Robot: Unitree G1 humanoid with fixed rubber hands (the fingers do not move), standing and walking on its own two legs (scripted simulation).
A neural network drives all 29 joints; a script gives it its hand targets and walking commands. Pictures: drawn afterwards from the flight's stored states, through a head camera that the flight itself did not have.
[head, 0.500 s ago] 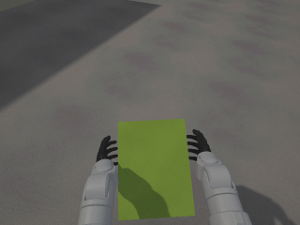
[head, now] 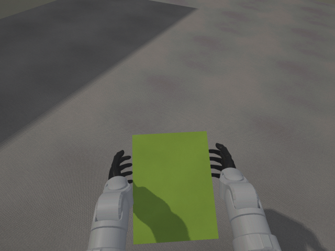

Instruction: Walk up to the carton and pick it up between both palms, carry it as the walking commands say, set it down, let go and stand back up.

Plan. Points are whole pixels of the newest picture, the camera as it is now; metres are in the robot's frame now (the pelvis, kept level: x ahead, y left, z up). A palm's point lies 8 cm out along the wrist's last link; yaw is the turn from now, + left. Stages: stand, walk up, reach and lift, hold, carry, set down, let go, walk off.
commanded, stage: carry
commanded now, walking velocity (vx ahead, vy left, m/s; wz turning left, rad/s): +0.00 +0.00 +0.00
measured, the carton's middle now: (171, 183) +0.33 +0.02 -0.08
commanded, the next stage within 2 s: none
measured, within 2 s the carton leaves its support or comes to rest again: neither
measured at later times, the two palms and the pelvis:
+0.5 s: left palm (112, 100) +0.58 +0.22 +0.00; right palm (193, 99) +0.59 -0.05 +0.02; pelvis +0.28 +0.08 +0.00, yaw -1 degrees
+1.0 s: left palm (106, 53) +0.89 +0.31 -0.01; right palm (168, 55) +0.89 +0.04 +0.00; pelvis +0.59 +0.17 +0.00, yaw -1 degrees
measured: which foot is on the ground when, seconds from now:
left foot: down 0.00-0.18, up 0.20-0.34, down 0.36-0.66, up 0.68-0.82, down 0.84-1.00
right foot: up 0.00-0.14, down 0.16-0.38, up 0.40-0.60, down 0.62-0.84, up 0.86-1.00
